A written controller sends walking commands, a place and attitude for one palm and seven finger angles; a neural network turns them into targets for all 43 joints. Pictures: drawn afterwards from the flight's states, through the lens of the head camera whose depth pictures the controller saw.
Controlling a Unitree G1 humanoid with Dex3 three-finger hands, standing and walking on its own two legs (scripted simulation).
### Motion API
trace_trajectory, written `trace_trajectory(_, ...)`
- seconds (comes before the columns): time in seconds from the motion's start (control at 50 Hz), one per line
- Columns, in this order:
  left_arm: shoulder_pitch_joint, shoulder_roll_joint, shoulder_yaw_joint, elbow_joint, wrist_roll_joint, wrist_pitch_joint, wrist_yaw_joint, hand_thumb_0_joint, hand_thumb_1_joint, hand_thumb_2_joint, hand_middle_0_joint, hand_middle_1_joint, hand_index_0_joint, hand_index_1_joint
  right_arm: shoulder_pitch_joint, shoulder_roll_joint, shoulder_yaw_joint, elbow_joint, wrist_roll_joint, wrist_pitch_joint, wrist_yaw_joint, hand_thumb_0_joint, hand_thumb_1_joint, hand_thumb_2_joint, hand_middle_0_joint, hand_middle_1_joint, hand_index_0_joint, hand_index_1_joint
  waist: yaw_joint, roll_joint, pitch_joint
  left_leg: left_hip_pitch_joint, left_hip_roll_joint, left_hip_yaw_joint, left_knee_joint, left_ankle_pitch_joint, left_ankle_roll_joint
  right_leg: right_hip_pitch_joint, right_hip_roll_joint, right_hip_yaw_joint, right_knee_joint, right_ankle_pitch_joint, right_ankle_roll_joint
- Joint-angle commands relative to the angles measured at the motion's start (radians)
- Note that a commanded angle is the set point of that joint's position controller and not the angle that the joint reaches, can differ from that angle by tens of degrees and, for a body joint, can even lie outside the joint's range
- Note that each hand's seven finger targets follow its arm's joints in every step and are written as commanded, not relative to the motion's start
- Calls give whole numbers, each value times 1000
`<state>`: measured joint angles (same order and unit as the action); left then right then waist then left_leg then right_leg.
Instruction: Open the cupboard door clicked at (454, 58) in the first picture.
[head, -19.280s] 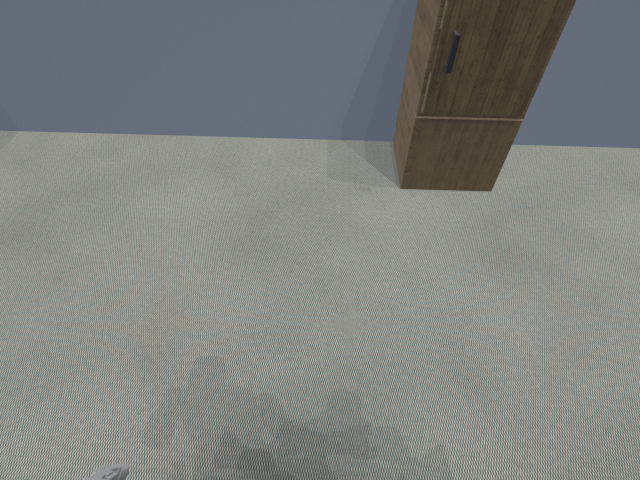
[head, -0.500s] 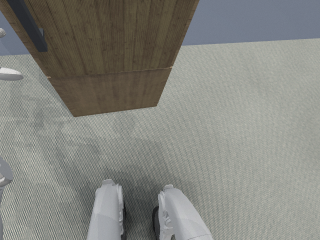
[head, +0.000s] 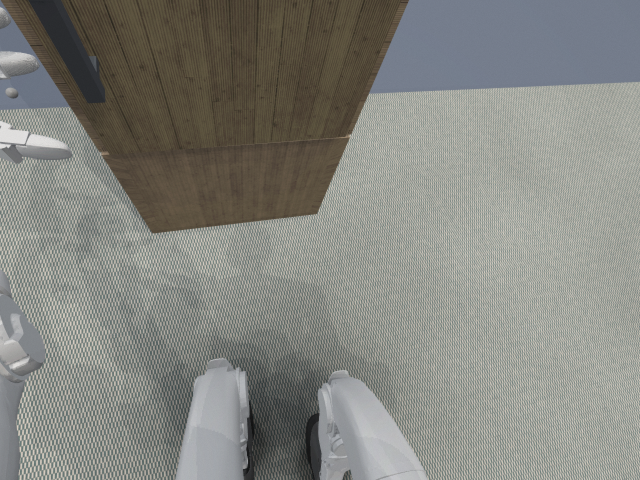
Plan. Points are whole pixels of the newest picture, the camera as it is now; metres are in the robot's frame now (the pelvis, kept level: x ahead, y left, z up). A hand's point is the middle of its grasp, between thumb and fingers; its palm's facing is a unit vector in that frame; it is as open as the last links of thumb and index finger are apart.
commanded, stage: slide the fingers in behind the handle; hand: left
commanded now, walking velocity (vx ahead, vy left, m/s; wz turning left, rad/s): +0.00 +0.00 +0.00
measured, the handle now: (72, 37) +0.57 +0.26 +0.07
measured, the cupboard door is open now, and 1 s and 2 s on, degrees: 0 0 0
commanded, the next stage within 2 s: close the thumb around the handle in 1.36 s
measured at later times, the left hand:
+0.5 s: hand (48, 93) +0.51 +0.27 +0.06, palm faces +0.17 -0.99 +0.00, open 14.0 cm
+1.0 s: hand (75, 87) +0.52 +0.25 +0.05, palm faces +0.20 -0.98 -0.01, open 13.9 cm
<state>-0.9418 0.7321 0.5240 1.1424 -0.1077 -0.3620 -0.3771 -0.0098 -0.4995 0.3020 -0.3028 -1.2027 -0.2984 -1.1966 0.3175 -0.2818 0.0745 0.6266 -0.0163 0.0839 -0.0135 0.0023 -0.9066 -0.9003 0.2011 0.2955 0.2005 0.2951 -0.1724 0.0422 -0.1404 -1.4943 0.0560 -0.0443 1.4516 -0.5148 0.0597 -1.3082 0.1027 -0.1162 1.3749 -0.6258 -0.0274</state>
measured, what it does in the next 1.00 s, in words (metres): stands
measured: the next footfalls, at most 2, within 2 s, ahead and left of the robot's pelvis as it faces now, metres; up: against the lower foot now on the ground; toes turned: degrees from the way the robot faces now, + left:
none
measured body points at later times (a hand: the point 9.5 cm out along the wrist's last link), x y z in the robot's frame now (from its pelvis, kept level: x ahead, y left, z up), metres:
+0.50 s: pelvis +0.00 -0.01 +0.01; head +0.17 +0.04 +0.42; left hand +0.50 +0.32 +0.06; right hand +0.03 -0.28 -0.10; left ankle +0.06 +0.08 -0.58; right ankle +0.01 -0.12 -0.58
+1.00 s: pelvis +0.00 -0.01 +0.01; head +0.18 +0.03 +0.42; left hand +0.51 +0.30 +0.06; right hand +0.03 -0.28 -0.10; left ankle +0.06 +0.08 -0.58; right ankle +0.01 -0.12 -0.58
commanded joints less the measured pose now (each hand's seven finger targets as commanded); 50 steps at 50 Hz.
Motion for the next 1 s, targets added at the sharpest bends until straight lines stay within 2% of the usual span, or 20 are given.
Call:
trace_trajectory(0.0, -404, 267, 21, -213, -16, -64, 40, 0, -500, 300, -300, -1200, -300, -1200, 211, -220, -75, -21, -3, -16, -10, 0, -900, -900, 200, 300, 200, 300, -18, 248, -568, 795, 28, -154, -178, 347, -29, -37, -14, 45, -175, 253, -10)
trace_trajectory(0.04, -393, 285, 33, -211, -5, -74, 61, 0, -500, 300, -300, -1200, -300, -1200, 206, -217, -73, -25, -6, -15, -9, 0, -900, -900, 200, 300, 200, 300, -7, 249, -568, 771, 25, -142, -180, 341, -31, -12, -12, 48, -178, 246, -10)
trace_trajectory(0.08, -395, 273, 26, -212, -1, -87, 75, 0, -500, 300, -300, -1200, -300, -1200, 205, -212, -72, -23, -7, -19, -5, 0, -900, -900, 200, 300, 200, 300, -14, 229, -565, 747, 22, -127, -172, 341, -25, 18, -11, 53, -185, 253, -7)
trace_trajectory(0.1, -390, 300, 49, -221, 1, -101, 80, 0, -500, 300, -300, -1200, -300, -1200, 208, -214, -72, -23, -10, -20, -5, 0, -900, -900, 200, 300, 200, 300, -4, 248, -574, 765, 23, -129, -174, 364, -28, 19, -11, 54, -179, 264, -11)
trace_trajectory(0.12, -376, 288, 39, -230, 6, -108, 82, 0, -500, 300, -300, -1200, -300, -1200, 202, -211, -73, -27, -10, -18, -1, 0, -900, -900, 200, 300, 200, 300, 5, 280, -591, 790, 24, -130, -179, 382, -34, 13, -11, 51, -177, 267, -13)
trace_trajectory(0.14, -358, 248, 16, -217, 2, -109, 82, 0, -500, 300, -300, -1200, -300, -1200, 199, -206, -75, -26, -9, -18, 3, 0, -900, -900, 200, 300, 200, 300, -2, 270, -580, 783, 22, -125, -178, 379, -32, 15, -10, 54, -184, 272, -11)
trace_trajectory(0.18, -339, 251, 23, -190, -2, -106, 81, 0, -500, 300, -300, -1200, -300, -1200, 203, -207, -74, -27, -8, -13, 3, 0, -900, -900, 200, 300, 200, 300, -4, 224, -558, 747, 20, -118, -180, 367, -28, 46, -9, 54, -189, 272, -7)
trace_trajectory(0.3, -326, 207, 5, -174, -22, -109, 77, 0, -500, 300, -300, -1200, -300, -1200, 203, -207, -78, -30, -3, -13, 1, 0, -900, -900, 200, 300, 200, 300, -12, 188, -534, 713, 16, -110, -181, 341, -21, 55, -11, 63, -198, 272, -5)
trace_trajectory(0.34, -342, 206, 1, -187, -19, -116, 82, 0, -500, 300, -300, -1200, -300, -1200, 200, -202, -79, -28, -3, -13, 3, 0, -900, -900, 200, 300, 200, 300, -8, 200, -536, 702, 14, -100, -176, 340, -21, 69, -11, 67, -201, 274, -4)
trace_trajectory(0.42, -394, 176, -29, -178, -12, -131, 99, 0, -500, 300, -300, -1200, -300, -1200, 197, -202, -81, -15, -5, -17, 1, 0, -900, -900, 200, 300, 200, 300, -29, 205, -519, 697, 14, -105, -174, 296, -22, 31, -13, 66, -198, 244, -4)
trace_trajectory(0.44, -403, 195, -15, -177, -11, -133, 104, 0, -500, 300, -300, -1200, -300, -1200, 200, -204, -82, -12, -8, -17, 0, 0, -900, -900, 200, 300, 200, 300, -28, 202, -522, 696, 14, -106, -172, 299, -22, 36, -12, 66, -197, 245, -5)
trace_trajectory(0.48, -399, 156, -43, -189, -8, -135, 107, 0, -500, 300, -300, -1200, -300, -1200, 200, -200, -82, -15, -9, -18, 2, 0, -900, -900, 200, 300, 200, 300, -25, 222, -555, 717, 9, -103, -171, 317, -23, 43, -13, 69, -198, 255, -6)
trace_trajectory(0.62, -422, 181, -27, -161, 9, -120, 143, 0, -500, 300, -300, -1200, -300, -1200, 203, -203, -79, -18, -12, -12, 1, 0, -900, -900, 200, 300, 200, 300, -30, 204, -557, 687, 10, -98, -157, 323, -19, 47, -13, 71, -190, 264, -3)
trace_trajectory(0.64, -441, 181, -31, -186, 12, -125, 148, 0, -500, 300, -300, -1200, -300, -1200, 204, -200, -80, -18, -15, -12, 3, 0, -900, -900, 200, 300, 200, 300, -27, 235, -571, 708, 11, -100, -159, 340, -22, 46, -13, 69, -187, 271, -5)
trace_trajectory(0.74, -455, 91, -95, -219, 22, -130, 159, 0, -500, 300, -300, -1200, -300, -1200, 210, -191, -88, -10, -17, -9, 14, 0, -900, -900, 200, 300, 200, 300, -41, 255, -593, 765, 12, -108, -162, 363, -25, 26, -13, 66, -191, 285, -7)
trace_trajectory(0.78, -437, 79, -89, -194, 6, -121, 161, 0, -500, 300, -300, -1200, -300, -1200, 213, -191, -89, -6, -15, -9, 14, 0, -900, -900, 200, 300, 200, 300, -46, 208, -567, 734, 9, -104, -164, 347, -21, 52, -11, 68, -203, 285, -5)
trace_trajectory(0.82, -459, 56, -109, -188, 4, -123, 163, 0, -500, 300, -300, -1200, -300, -1200, 212, -191, -90, 1, -14, -11, 13, 0, -900, -900, 200, 300, 200, 300, -57, 200, -570, 728, 8, -101, -159, 347, -20, 42, -12, 71, -204, 289, -3)
trace_trajectory(0.88, -464, 53, -121, -146, 11, -115, 169, 0, -500, 300, -300, -1200, -300, -1200, 216, -189, -87, 10, -14, -14, 12, 0, -900, -900, 200, 300, 200, 300, -66, 180, -516, 675, 4, -93, -158, 296, -16, 47, -11, 73, -213, 261, -3)
trace_trajectory(0.94, -480, -7, -161, -177, 14, -130, 172, 0, -500, 300, -300, -1200, -300, -1200, 216, -184, -93, 11, -19, -19, 18, 0, -900, -900, 200, 300, 200, 300, -64, 229, -562, 742, 3, -105, -161, 325, -21, 16, -12, 67, -207, 269, -9)
trace_trajectory(0.98, -489, 24, -143, -171, 14, -129, 176, 0, -500, 300, -300, -1200, -300, -1200, 221, -186, -93, 17, -20, -18, 18, 0, -900, -900, 200, 300, 200, 300, -67, 209, -554, 716, 2, -97, -153, 327, -17, 39, -11, 74, -210, 278, -6)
